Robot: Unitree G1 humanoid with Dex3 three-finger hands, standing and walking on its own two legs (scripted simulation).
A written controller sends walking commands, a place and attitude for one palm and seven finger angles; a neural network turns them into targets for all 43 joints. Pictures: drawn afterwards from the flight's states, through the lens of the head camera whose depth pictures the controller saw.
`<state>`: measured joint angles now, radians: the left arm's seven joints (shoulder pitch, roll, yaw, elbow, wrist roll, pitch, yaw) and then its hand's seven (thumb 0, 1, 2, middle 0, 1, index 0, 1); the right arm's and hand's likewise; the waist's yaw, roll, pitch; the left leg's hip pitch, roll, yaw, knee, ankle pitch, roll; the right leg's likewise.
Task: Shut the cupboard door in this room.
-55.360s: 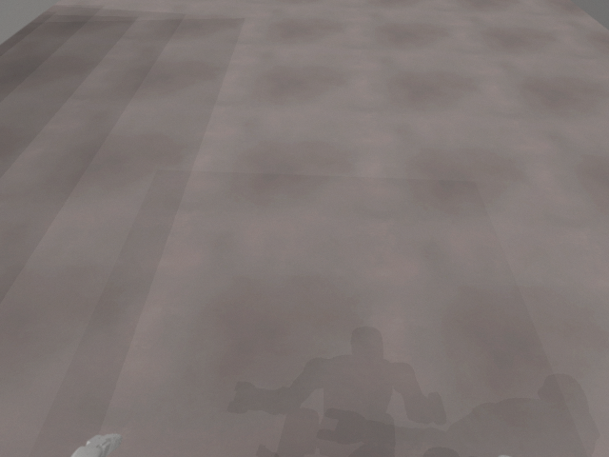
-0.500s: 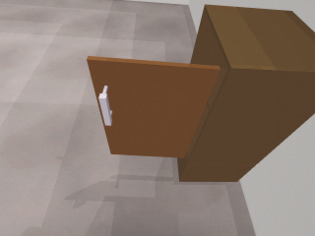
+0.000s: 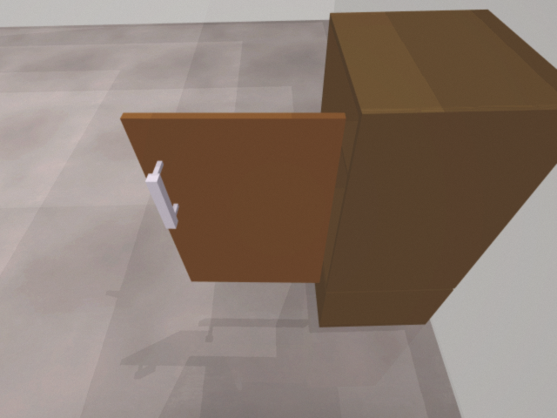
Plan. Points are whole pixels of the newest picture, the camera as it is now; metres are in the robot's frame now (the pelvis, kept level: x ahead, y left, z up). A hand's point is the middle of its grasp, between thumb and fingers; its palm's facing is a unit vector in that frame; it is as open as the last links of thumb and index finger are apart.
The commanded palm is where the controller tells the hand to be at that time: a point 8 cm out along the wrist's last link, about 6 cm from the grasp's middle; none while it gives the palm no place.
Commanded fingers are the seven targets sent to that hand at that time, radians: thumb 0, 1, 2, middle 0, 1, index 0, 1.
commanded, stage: come to a stop and stand still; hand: left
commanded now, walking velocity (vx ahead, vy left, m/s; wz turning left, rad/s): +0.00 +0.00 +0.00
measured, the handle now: (165, 195) +0.53 +0.26 -0.04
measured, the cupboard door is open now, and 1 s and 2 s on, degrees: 88 88 88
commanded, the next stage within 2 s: look again from close up in 0.38 s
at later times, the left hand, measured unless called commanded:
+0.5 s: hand out of the picture +0.00 +0.16 -0.18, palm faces +0.06 -0.98 -0.16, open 7.4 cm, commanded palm none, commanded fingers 0.00 0.90 0.90 -0.20 -0.30 -0.20 -0.30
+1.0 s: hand out of the picture +0.03 +0.26 -0.17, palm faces -0.05 -0.97 -0.24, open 7.4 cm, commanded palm none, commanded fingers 0.00 0.90 0.90 -0.20 -0.30 -0.20 -0.30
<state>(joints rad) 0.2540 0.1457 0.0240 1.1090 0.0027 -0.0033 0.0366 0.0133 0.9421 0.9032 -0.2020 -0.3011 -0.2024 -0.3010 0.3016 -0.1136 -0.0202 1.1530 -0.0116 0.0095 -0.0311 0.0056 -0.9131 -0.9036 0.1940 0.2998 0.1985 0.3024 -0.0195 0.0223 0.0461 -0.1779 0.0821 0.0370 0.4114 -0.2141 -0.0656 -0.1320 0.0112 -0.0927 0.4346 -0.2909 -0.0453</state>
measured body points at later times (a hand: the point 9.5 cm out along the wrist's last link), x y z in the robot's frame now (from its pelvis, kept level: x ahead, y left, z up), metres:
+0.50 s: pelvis +0.02 +0.01 +0.00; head +0.05 +0.01 +0.45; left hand +0.00 +0.22 -0.16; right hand +0.02 -0.21 -0.16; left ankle +0.00 +0.16 -0.74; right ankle -0.03 -0.08 -0.74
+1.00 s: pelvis +0.01 +0.06 +0.00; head +0.02 +0.06 +0.45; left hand +0.04 +0.31 -0.15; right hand +0.02 -0.17 -0.16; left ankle +0.01 +0.15 -0.74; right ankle -0.03 -0.08 -0.74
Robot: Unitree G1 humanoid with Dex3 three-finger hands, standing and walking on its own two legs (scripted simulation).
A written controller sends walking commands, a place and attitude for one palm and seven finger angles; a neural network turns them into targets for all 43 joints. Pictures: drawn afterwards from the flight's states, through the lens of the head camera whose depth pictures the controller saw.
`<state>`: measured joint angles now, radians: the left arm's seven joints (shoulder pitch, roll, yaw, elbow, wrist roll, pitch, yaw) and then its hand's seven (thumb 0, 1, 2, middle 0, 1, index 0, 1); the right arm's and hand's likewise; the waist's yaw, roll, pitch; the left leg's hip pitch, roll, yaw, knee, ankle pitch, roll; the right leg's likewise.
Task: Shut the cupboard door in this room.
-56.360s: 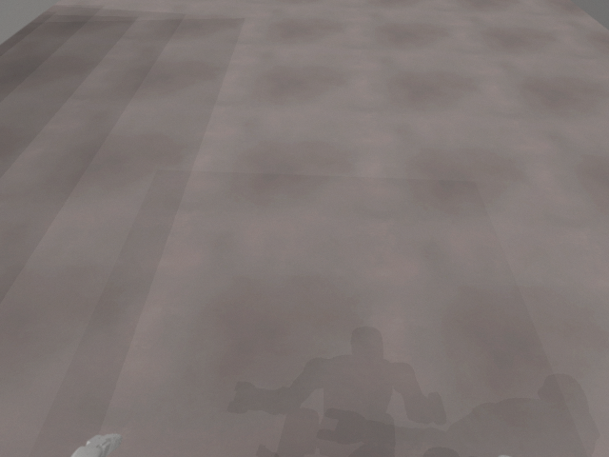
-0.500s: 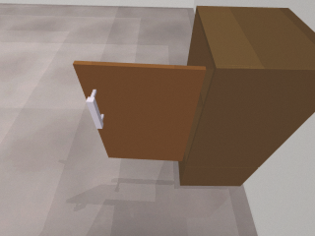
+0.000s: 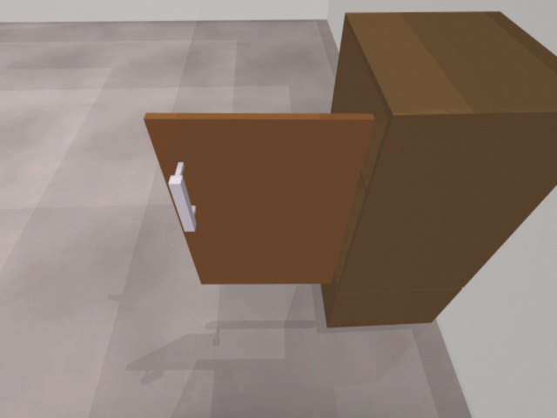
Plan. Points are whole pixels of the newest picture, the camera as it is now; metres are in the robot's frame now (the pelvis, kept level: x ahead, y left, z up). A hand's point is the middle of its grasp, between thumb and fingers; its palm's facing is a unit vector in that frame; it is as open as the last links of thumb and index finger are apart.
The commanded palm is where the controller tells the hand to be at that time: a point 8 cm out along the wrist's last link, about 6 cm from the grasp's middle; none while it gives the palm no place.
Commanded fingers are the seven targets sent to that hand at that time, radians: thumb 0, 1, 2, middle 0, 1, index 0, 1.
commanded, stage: shuffle to correct the standing spot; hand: left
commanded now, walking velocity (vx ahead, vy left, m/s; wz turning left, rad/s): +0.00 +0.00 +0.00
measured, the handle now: (185, 197) +0.52 +0.22 -0.03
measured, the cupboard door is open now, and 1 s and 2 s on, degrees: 88 88 88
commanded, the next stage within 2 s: come to a stop and stand still in 0.36 s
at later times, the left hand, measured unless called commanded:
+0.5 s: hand out of the picture +0.01 +0.16 -0.19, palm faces +0.07 -0.99 -0.16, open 7.4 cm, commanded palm none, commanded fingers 0.00 0.90 0.90 -0.20 -0.30 -0.20 -0.30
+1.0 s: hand out of the picture +0.15 +0.17 -0.17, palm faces +0.09 -0.97 -0.23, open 7.4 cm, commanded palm none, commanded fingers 0.00 0.90 0.90 -0.20 -0.30 -0.20 -0.30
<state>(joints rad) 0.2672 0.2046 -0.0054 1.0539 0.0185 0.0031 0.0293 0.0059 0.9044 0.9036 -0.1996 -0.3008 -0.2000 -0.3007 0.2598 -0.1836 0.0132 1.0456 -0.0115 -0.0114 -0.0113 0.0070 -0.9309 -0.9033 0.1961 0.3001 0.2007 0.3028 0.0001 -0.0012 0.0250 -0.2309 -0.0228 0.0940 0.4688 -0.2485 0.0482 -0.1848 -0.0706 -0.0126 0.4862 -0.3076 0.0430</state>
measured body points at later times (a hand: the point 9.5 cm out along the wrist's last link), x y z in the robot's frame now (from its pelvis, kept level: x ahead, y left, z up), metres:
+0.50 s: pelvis +0.07 -0.01 -0.01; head +0.10 +0.01 +0.43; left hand +0.01 +0.21 -0.18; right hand +0.08 -0.24 -0.16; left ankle +0.00 +0.08 -0.74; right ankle -0.03 -0.13 -0.70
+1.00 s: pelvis +0.08 -0.03 -0.01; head +0.13 -0.02 +0.44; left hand +0.14 +0.22 -0.16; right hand +0.19 -0.26 -0.15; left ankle +0.06 +0.10 -0.71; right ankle +0.15 -0.14 -0.74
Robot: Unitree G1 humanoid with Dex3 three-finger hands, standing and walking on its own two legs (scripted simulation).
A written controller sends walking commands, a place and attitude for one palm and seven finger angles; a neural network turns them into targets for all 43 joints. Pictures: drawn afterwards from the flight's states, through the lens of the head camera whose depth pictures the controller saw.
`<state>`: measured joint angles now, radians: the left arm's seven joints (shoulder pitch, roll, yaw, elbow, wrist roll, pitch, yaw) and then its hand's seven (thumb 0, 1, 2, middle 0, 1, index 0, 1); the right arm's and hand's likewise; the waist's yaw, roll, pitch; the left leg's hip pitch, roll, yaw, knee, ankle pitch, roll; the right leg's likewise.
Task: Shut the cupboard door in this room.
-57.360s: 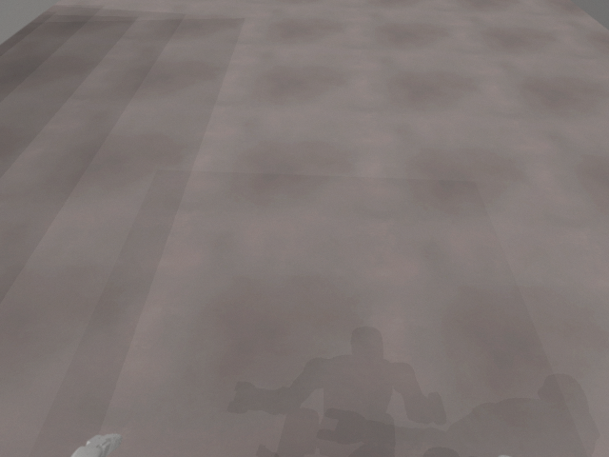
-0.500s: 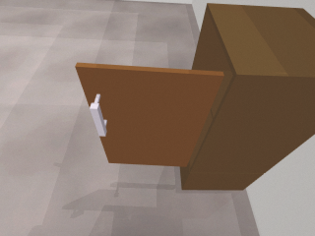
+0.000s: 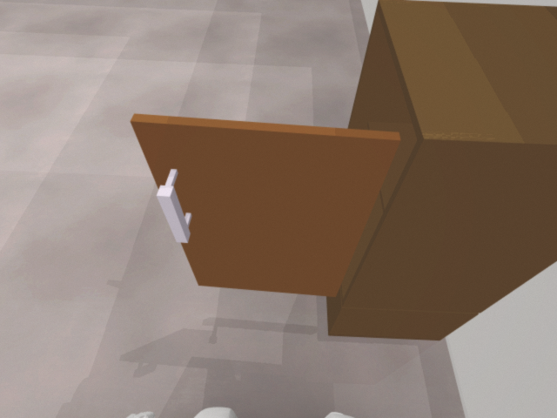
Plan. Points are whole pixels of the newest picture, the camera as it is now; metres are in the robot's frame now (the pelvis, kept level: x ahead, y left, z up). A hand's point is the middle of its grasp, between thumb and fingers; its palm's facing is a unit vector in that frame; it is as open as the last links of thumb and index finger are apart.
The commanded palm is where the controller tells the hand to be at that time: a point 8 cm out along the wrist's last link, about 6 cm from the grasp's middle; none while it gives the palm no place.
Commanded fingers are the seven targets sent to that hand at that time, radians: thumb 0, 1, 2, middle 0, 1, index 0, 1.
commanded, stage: come to a stop and stand still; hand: left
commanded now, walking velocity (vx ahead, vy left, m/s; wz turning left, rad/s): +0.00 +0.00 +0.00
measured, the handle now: (178, 207) +0.45 +0.22 -0.03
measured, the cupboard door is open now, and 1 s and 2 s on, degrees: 88 88 88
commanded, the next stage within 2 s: look again from close up in 1.40 s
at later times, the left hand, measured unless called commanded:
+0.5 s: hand out of the picture +0.00 +0.24 -0.15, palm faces +0.00 -0.96 -0.27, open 7.4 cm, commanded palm none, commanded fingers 0.00 0.90 0.90 -0.20 -0.30 -0.20 -0.30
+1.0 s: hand out of the picture +0.10 +0.18 -0.16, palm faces -0.01 -0.97 -0.23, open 7.3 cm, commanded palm none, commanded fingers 0.00 0.90 0.90 -0.20 -0.30 -0.20 -0.30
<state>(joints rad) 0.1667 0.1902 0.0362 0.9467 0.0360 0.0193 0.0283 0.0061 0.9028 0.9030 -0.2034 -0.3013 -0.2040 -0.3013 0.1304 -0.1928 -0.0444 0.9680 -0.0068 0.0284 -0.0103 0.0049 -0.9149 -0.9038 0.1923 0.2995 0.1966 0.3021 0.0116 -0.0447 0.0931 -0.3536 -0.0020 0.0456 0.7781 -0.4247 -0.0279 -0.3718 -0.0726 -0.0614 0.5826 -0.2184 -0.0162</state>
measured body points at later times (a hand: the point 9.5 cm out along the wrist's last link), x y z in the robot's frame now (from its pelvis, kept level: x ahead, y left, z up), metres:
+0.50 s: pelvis +0.01 +0.04 +0.01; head +0.03 +0.01 +0.45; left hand +0.01 +0.29 -0.13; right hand +0.04 -0.19 -0.16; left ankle +0.00 +0.12 -0.73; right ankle +0.06 -0.11 -0.73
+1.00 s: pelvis +0.05 +0.00 +0.01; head +0.07 -0.01 +0.46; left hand +0.10 +0.24 -0.14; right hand +0.06 -0.22 -0.16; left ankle +0.00 +0.12 -0.73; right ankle +0.06 -0.11 -0.73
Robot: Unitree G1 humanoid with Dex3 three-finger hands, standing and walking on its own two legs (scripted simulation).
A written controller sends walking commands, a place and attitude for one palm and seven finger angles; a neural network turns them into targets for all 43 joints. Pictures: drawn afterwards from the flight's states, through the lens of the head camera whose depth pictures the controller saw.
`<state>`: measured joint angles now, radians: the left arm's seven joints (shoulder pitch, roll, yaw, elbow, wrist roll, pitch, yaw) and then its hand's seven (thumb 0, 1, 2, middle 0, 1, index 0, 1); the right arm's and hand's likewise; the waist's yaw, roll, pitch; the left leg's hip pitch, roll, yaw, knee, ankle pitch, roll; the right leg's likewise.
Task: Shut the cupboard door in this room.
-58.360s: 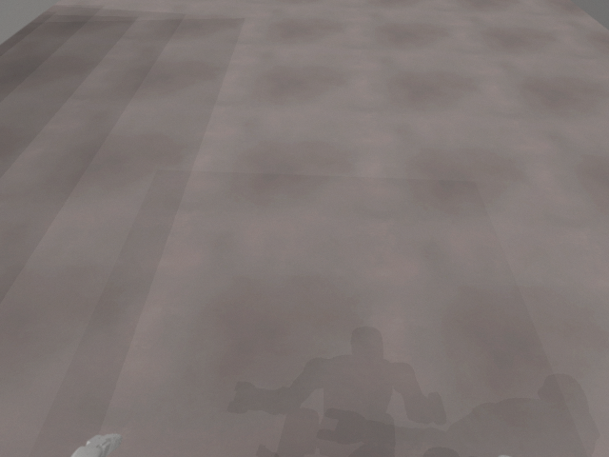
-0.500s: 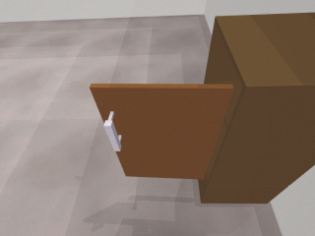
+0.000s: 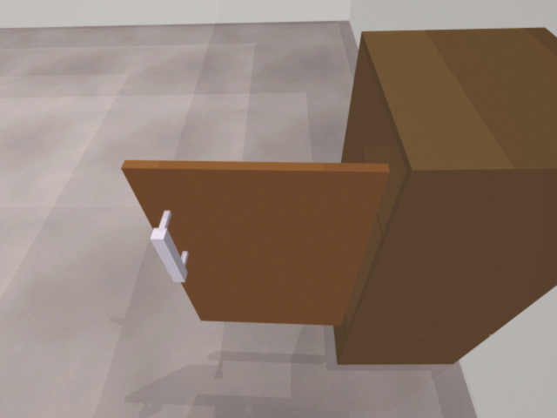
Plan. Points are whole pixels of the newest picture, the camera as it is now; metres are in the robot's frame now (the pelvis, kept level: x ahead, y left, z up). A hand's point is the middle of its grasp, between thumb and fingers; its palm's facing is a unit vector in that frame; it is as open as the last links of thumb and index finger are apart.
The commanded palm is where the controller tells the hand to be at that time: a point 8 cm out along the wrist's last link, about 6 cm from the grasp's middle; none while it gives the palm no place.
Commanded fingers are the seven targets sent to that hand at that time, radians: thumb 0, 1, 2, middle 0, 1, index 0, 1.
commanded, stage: come to a stop and stand still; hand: left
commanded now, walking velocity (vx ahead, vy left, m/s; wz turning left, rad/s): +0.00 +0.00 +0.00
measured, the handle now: (173, 247) +0.40 +0.21 -0.04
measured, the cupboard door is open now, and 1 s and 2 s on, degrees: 88 88 88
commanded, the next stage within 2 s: look again from close up in 0.40 s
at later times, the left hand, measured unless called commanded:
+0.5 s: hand out of the picture +0.01 +0.17 -0.17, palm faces +0.01 -0.98 -0.21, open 7.3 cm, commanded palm none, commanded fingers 0.00 0.90 0.90 -0.20 -0.30 -0.20 -0.30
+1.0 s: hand out of the picture +0.00 +0.18 -0.18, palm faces +0.01 -0.98 -0.19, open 7.3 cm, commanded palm none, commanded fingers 0.00 0.90 0.90 -0.20 -0.30 -0.20 -0.30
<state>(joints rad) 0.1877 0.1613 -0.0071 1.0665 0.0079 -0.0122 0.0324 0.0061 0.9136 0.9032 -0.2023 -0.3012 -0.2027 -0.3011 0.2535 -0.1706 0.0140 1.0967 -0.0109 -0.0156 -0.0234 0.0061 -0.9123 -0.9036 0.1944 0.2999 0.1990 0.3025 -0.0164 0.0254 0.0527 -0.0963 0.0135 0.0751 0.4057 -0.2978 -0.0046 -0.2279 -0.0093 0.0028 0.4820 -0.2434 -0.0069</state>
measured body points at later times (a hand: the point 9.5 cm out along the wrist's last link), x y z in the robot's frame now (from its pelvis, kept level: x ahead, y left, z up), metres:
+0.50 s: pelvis +0.01 -0.01 +0.00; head +0.03 -0.01 +0.45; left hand +0.02 +0.22 -0.16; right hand +0.01 -0.23 -0.16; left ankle -0.05 +0.12 -0.74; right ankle +0.01 -0.11 -0.74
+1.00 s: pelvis +0.00 +0.01 +0.00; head +0.02 +0.01 +0.45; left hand +0.00 +0.23 -0.16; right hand -0.02 -0.20 -0.16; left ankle -0.05 +0.12 -0.74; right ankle +0.01 -0.11 -0.74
